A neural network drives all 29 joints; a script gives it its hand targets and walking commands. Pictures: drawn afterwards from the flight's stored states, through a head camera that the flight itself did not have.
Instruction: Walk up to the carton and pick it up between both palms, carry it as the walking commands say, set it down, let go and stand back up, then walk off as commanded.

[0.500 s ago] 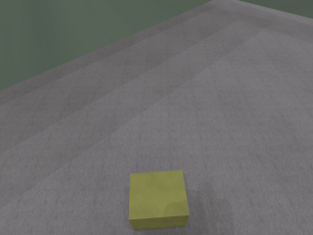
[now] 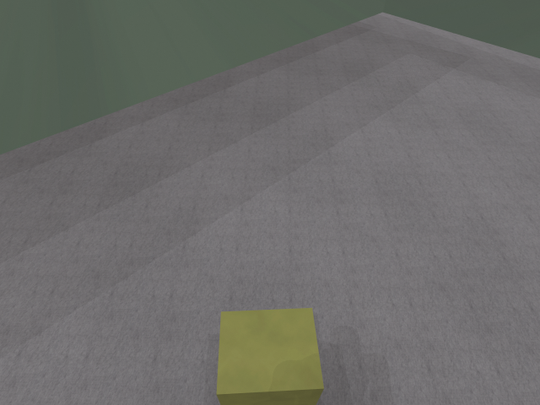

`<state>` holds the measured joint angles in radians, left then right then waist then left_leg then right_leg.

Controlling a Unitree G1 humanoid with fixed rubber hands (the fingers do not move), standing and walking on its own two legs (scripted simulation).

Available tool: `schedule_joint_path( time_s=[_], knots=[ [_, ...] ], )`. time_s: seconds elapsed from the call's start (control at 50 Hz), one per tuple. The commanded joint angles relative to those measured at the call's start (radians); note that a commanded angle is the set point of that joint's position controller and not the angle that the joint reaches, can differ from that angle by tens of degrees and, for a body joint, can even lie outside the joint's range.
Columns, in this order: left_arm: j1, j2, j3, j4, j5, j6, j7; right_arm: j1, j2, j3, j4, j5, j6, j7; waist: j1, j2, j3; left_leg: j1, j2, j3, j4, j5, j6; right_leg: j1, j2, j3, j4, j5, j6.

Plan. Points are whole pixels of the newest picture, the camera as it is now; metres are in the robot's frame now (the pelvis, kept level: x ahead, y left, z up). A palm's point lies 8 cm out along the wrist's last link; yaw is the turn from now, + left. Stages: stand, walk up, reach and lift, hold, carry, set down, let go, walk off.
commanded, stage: stand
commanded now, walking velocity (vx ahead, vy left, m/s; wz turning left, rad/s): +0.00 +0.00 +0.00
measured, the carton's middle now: (268, 360) +0.40 +0.01 -0.66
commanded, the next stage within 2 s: reach and lift in 0.76 s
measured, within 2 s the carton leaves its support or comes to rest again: neither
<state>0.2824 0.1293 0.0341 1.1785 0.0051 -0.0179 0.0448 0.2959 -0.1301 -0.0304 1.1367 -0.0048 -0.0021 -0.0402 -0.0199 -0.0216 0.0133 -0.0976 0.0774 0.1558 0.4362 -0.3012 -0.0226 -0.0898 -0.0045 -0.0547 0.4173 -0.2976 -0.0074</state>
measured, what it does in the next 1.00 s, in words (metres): stands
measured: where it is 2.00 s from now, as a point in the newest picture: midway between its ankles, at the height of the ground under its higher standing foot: outside the picture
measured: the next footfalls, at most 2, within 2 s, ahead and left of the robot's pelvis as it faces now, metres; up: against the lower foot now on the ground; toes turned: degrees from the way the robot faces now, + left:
none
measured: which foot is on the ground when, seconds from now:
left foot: down 0.00-1.00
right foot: down 0.00-1.00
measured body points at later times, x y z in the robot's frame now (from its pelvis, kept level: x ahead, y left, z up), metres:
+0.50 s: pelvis +0.01 +0.01 +0.00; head +0.02 +0.02 +0.45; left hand +0.00 +0.23 -0.17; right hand -0.01 -0.21 -0.16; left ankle -0.04 +0.12 -0.74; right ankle -0.04 -0.11 -0.74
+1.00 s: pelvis -0.03 +0.02 -0.03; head +0.05 +0.02 +0.41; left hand +0.16 +0.25 -0.16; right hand +0.17 -0.22 -0.15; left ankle -0.04 +0.12 -0.74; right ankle -0.04 -0.11 -0.74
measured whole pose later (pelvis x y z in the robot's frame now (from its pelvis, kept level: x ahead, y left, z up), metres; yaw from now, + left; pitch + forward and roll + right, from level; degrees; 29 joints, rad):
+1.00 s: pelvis -0.03 +0.02 -0.03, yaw +2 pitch +14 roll -1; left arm -0.06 0.23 -0.05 0.69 -0.11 0.47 0.06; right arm -0.07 -0.23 0.02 0.65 0.06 0.46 -0.07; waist -0.03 0.02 -0.09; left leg -0.63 0.04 0.07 0.76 -0.37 0.02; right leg -0.60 -0.04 -0.05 0.73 -0.38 0.02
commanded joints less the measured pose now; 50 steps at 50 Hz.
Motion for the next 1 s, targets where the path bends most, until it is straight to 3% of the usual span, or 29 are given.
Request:
schedule_joint_path(
  time_s=[0.0,0.08,0.1,0.12,0.14,0.24,0.3,0.32,0.36,0.38,0.4,0.46,0.52,0.6,0.62,0.68,0.74,0.76,0.78,0.8,0.82,0.84,0.86,0.88,0.9,0.92,0.94,0.96,0.98],
  knots=[
    [0.054,0.088,0.008,-0.005,0.001,-0.007,0.008,0.073,-0.087,-0.012,-0.015,0.002,-0.006,-0.005,-0.008,-0.007,0.088,0.019,0.072,-0.105,-0.067,0.259,0.024,-0.101,-0.103,0.07,-0.064,0.394,-0.011],
    [0.077,0.073,0.005,-0.008,0.001,-0.005,0.009,0.091,-0.074,-0.01,-0.007,0.003,-0.008,-0.007,0.001,0.005,0.08,0.019,0.07,-0.1,-0.058,0.274,0.024,-0.088,-0.101,0.068,-0.067,0.383,-0.008],
    [0.085,0.07,0.007,-0.008,-0.003,-0.004,0.009,0.077,-0.099,-0.016,-0.011,-0.001,-0.011,-0.007,0.002,0.033,0.089,-0.001,0.061,-0.092,-0.049,0.249,0.028,-0.073,-0.102,0.077,-0.067,0.386,-0.007],
    [0.075,0.088,0.008,-0.011,-0.006,-0.008,0.009,0.091,-0.077,-0.008,-0.004,0.003,-0.011,-0.006,0.006,0.001,0.07,0.002,0.064,-0.116,-0.06,0.285,0.023,-0.058,-0.107,0.071,-0.057,0.398,-0.011],
    [0.081,0.078,0.006,-0.01,-0.005,-0.008,0.011,0.1,-0.082,-0.013,-0.012,-0.004,-0.011,-0.008,0.003,0.033,0.069,0.016,0.066,-0.095,-0.057,0.265,0.029,-0.077,-0.108,0.082,-0.054,0.379,-0.01],
    [0.073,0.064,0.0,-0.022,-0.004,-0.007,0.013,0.099,-0.093,-0.018,-0.024,0.001,-0.014,-0.009,-0.001,-0.002,0.06,0.025,0.066,-0.105,-0.045,0.335,0.032,-0.081,-0.1,0.06,-0.037,0.409,-0.005],
    [0.072,0.076,0.0,-0.019,-0.008,-0.009,0.013,0.102,-0.108,-0.023,-0.018,-0.004,-0.015,-0.012,-0.004,0.045,0.064,0.019,0.061,-0.1,-0.051,0.313,0.031,-0.055,-0.114,0.07,-0.042,0.413,-0.004],
    [0.086,0.084,0.0,-0.025,-0.008,-0.008,0.015,0.113,-0.093,-0.017,-0.015,-0.002,-0.014,-0.012,0.009,0.011,0.066,0.023,0.068,-0.102,-0.048,0.325,0.035,-0.055,-0.11,0.059,-0.047,0.409,-0.001],
    [0.081,0.087,-0.001,-0.018,-0.007,-0.007,0.012,0.12,-0.078,-0.013,-0.022,0.001,-0.015,-0.009,-0.005,0.024,0.067,0.038,0.069,-0.105,-0.053,0.329,0.034,-0.066,-0.114,0.066,-0.037,0.413,-0.003],
    [0.078,0.091,-0.001,-0.023,-0.009,-0.005,0.01,0.115,-0.089,-0.013,-0.024,0.001,-0.017,-0.007,0.003,0.046,0.086,0.017,0.067,-0.108,-0.056,0.336,0.031,-0.066,-0.108,0.065,-0.038,0.398,0.0],
    [0.082,0.086,-0.001,-0.021,-0.005,-0.007,0.012,0.122,-0.075,-0.011,-0.015,0.002,-0.014,-0.008,0.0,0.018,0.062,0.04,0.07,-0.116,-0.059,0.344,0.034,-0.066,-0.113,0.063,-0.04,0.403,-0.002],
    [0.08,0.087,-0.003,-0.026,-0.011,-0.008,0.01,0.119,-0.093,-0.018,-0.024,-0.004,-0.015,-0.009,0.002,0.052,0.065,0.041,0.064,-0.107,-0.052,0.352,0.039,-0.063,-0.114,0.068,-0.03,0.412,-0.007],
    [0.077,0.087,-0.001,-0.022,-0.008,-0.005,0.012,0.115,-0.087,-0.014,-0.029,0.0,-0.014,-0.007,0.008,0.012,0.09,0.03,0.063,-0.114,-0.054,0.373,0.036,-0.064,-0.109,0.053,-0.038,0.397,-0.002],
    [0.076,0.098,0.0,-0.033,-0.009,-0.006,0.012,0.113,-0.114,-0.025,-0.042,-0.002,-0.017,-0.007,0.004,0.039,0.079,0.03,0.06,-0.111,-0.051,0.355,0.038,-0.062,-0.114,0.064,-0.041,0.397,0.0],
    [0.075,0.101,0.003,-0.033,-0.011,-0.006,0.014,0.116,-0.115,-0.024,-0.036,-0.007,-0.017,-0.006,0.008,0.013,0.073,0.021,0.06,-0.114,-0.051,0.356,0.039,-0.051,-0.114,0.058,-0.033,0.402,0.002],
    [0.078,0.097,0.0,-0.035,-0.009,-0.006,0.012,0.129,-0.09,-0.017,-0.037,0.002,-0.019,-0.008,0.01,0.017,0.057,0.041,0.068,-0.12,-0.048,0.4,0.041,-0.048,-0.112,0.041,-0.03,0.399,-0.001],
    [0.071,0.1,0.002,-0.038,-0.006,-0.006,0.011,0.129,-0.108,-0.025,-0.048,-0.001,-0.017,-0.008,0.005,-0.007,0.074,0.043,0.059,-0.12,-0.053,0.355,0.042,-0.073,-0.115,0.05,-0.035,0.389,-0.004],
    [-0.703,0.181,-0.062,-0.712,-0.049,0.005,0.009,-0.699,-0.176,0.023,-0.776,0.056,-0.005,0.003,0.101,0.137,-0.08,-0.427,-0.097,-0.13,0.112,0.079,0.072,-0.424,-0.018,0.024,0.137,0.016,-0.059],
    [-0.599,0.197,-0.069,-0.587,-0.08,0.094,0.03,-0.562,-0.209,0.082,-0.629,0.079,0.071,-0.042,0.041,-0.005,-0.131,-0.367,-0.017,-0.158,0.172,0.029,0.07,-0.427,-0.056,0.055,0.165,-0.032,-0.012],
    [-0.562,0.196,-0.112,-0.573,-0.124,0.174,0.028,-0.588,-0.217,0.114,-0.627,0.098,0.139,-0.046,0.042,0.01,-0.093,-0.391,-0.008,-0.159,0.173,0.007,0.069,-0.464,-0.059,0.023,0.174,-0.07,-0.025],
    [-0.492,0.149,-0.099,-0.575,-0.118,0.247,0.037,-0.568,-0.198,0.096,-0.68,0.088,0.208,-0.047,0.049,0.014,-0.117,-0.404,0.015,-0.143,0.201,0.074,0.064,-0.58,-0.059,0.03,0.186,-0.052,-0.038],
    [-0.368,0.174,-0.068,-0.51,-0.095,0.334,0.04,-0.359,-0.185,0.049,-0.544,0.087,0.302,-0.047,0.026,0.082,-0.16,-0.412,0.007,-0.124,0.205,0.178,0.044,-0.533,-0.068,0.032,0.199,0.019,-0.038],
    [-0.265,0.183,-0.066,-0.51,-0.121,0.433,0.027,-0.238,-0.175,0.031,-0.519,0.079,0.398,-0.035,-0.005,0.084,-0.24,-0.374,-0.01,-0.123,0.239,0.318,0.047,-0.46,-0.057,0.052,0.198,0.173,-0.04],
    [-0.16,0.173,-0.083,-0.471,-0.141,0.527,0.02,-0.139,-0.141,0.044,-0.459,0.072,0.496,-0.037,-0.024,0.035,-0.266,-0.356,-0.028,-0.142,0.267,0.408,0.066,-0.45,-0.037,0.078,0.227,0.292,-0.043],
    [-0.137,0.186,-0.072,-0.496,-0.121,0.604,0.012,-0.086,-0.118,0.061,-0.484,0.077,0.574,-0.04,-0.045,0.06,-0.327,-0.37,-0.059,-0.16,0.3,0.449,0.079,-0.412,-0.014,0.113,0.262,0.372,-0.041],
    [-0.04,0.168,-0.078,-0.481,-0.126,0.646,0.007,-0.028,-0.136,0.046,-0.483,0.068,0.613,-0.034,-0.054,0.03,-0.407,-0.325,-0.074,-0.196,0.313,0.597,0.081,-0.397,0.01,0.103,0.276,0.487,-0.018],
    [-0.022,0.189,-0.043,-0.456,-0.106,0.674,-0.002,0.022,-0.1,0.052,-0.46,0.038,0.64,-0.018,-0.043,0.011,-0.388,-0.289,-0.085,-0.212,0.29,0.611,0.095,-0.419,0.015,0.107,0.24,0.47,0.001],
    [0.001,0.176,-0.004,-0.462,-0.068,0.667,-0.012,0.043,-0.072,0.055,-0.452,0.028,0.637,0.007,-0.009,0.028,-0.368,-0.261,-0.089,-0.229,0.271,0.684,0.087,-0.431,0.026,0.105,0.244,0.5,0.012],
    [0.002,0.145,0.024,-0.553,-0.049,0.639,-0.02,-0.014,-0.099,0.033,-0.504,0.019,0.607,0.034,0.028,0.041,-0.435,-0.221,-0.097,-0.233,0.285,0.78,0.063,-0.442,0.046,0.086,0.262,0.523,0.013]
  ],
)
